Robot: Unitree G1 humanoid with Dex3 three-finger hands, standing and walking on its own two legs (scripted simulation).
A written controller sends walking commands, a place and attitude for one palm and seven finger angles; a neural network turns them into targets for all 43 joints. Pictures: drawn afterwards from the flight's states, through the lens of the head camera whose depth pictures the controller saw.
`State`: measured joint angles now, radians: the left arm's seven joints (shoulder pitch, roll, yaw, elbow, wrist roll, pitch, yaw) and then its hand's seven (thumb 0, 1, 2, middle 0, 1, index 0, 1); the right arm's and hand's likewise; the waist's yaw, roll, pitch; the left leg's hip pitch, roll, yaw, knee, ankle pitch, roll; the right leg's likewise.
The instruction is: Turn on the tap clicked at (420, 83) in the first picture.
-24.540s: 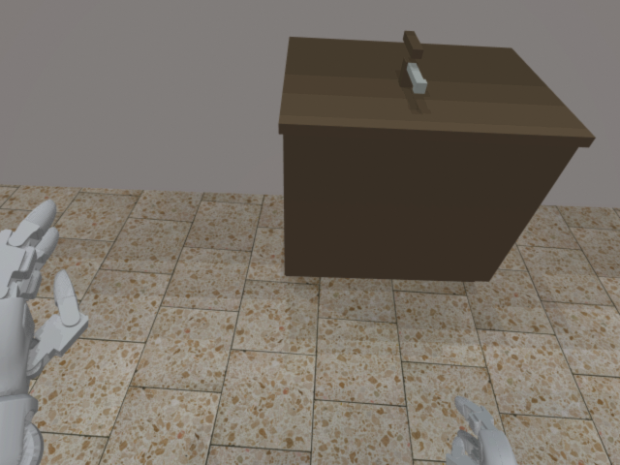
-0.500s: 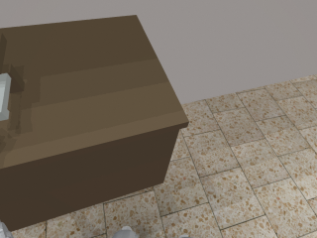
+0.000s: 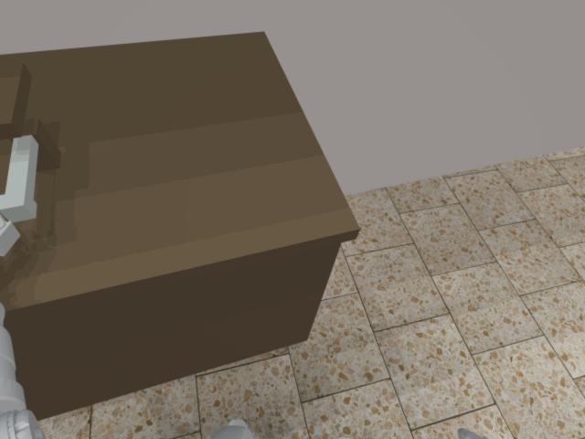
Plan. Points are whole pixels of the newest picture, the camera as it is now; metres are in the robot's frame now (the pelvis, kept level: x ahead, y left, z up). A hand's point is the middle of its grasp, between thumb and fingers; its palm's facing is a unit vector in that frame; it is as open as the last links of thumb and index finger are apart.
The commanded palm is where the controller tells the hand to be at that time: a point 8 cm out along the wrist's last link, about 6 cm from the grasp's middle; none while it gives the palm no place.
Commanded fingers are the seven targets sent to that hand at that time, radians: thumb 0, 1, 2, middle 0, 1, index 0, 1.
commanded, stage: push the lever round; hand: left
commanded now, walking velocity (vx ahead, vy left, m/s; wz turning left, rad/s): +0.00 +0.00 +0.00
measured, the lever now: (18, 206) +0.38 +0.37 +0.08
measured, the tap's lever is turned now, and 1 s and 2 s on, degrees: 1 16 45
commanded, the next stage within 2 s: none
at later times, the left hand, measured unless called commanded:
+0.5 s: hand (31, 227) +0.36 +0.34 +0.08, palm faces +0.56 -0.82 -0.11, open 7.7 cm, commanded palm +0.31 +0.37 +0.08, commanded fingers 0.00 0.90 0.90 -0.15 -0.15 -0.15 -0.15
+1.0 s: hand (52, 221) +0.37 +0.32 +0.08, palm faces +0.66 -0.75 -0.08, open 7.6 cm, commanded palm +0.32 +0.34 +0.08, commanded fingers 0.00 0.90 0.90 -0.15 -0.15 -0.15 -0.15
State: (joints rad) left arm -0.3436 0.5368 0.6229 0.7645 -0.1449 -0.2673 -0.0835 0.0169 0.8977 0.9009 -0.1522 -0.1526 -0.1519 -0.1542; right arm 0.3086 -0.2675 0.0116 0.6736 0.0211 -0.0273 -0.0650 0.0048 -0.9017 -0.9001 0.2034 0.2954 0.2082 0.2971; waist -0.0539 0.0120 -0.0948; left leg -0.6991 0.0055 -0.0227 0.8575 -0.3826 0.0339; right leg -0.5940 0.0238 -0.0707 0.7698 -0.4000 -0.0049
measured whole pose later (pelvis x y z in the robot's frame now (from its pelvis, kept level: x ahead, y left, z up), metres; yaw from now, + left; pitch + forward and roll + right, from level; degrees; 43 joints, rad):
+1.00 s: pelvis +0.00 -0.02 +0.00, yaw +1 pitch +11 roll -2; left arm -0.37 0.40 0.54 0.72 -0.10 -0.26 0.19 0.02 0.94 0.92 -0.15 -0.15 -0.15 -0.15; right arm 0.29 -0.26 0.00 0.71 0.01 0.00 -0.05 0.01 -0.90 -0.90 0.20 0.30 0.21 0.30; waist -0.05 0.02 -0.10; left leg -0.67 0.01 -0.04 0.84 -0.38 0.01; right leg -0.57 0.03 -0.08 0.78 -0.41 -0.03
